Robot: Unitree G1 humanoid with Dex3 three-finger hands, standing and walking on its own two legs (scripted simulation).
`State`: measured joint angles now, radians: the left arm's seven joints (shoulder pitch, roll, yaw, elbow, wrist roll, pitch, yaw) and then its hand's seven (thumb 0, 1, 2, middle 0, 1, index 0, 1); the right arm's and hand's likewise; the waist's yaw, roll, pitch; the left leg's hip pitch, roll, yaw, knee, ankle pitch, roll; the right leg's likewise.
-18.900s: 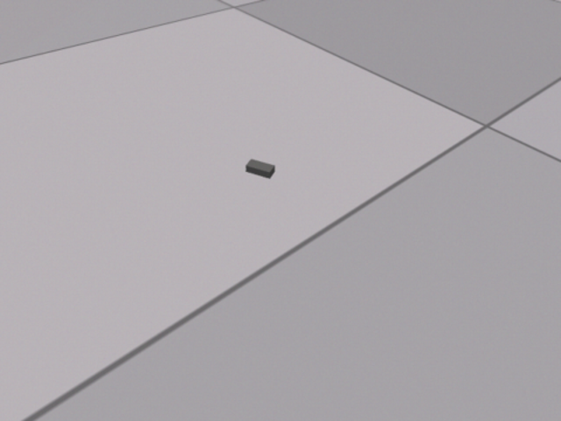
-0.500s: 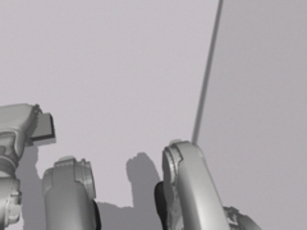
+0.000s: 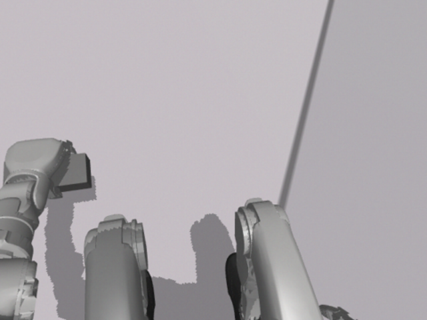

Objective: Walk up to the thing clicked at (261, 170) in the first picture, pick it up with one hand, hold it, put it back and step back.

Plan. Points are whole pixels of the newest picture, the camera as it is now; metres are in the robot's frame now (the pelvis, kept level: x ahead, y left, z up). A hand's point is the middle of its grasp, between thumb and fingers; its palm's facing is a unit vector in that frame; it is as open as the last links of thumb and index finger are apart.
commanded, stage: lift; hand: left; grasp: from above
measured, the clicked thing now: (50, 175) +0.43 +0.30 -0.18
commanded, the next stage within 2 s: hold in 1.44 s
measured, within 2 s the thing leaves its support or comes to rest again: neither
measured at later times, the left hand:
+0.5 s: hand out of the picture +0.36 +0.29 +0.01, palm faces -0.43 -0.09 -0.90, open 9.2 cm
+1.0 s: hand out of the picture +0.33 +0.27 +0.21, palm faces -0.46 -0.11 -0.88, open 9.1 cm
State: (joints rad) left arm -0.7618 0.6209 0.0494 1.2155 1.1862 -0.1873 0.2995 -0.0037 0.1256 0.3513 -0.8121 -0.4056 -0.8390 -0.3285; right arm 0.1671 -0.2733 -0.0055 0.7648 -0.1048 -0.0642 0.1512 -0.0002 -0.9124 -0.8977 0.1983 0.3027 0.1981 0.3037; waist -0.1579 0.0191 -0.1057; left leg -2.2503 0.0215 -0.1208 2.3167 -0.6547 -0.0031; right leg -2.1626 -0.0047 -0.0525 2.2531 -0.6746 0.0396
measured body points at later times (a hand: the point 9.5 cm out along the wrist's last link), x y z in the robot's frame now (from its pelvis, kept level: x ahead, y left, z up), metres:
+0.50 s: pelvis +0.00 +0.01 +0.12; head +0.16 +0.05 +0.53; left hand +0.38 +0.29 +0.06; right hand +0.15 -0.26 +0.00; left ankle +0.09 +0.13 -0.32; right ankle +0.10 -0.13 -0.32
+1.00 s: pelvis +0.03 +0.01 +0.30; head +0.11 +0.03 +0.74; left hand +0.35 +0.27 +0.26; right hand +0.17 -0.25 +0.18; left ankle +0.08 +0.13 -0.32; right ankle +0.10 -0.13 -0.32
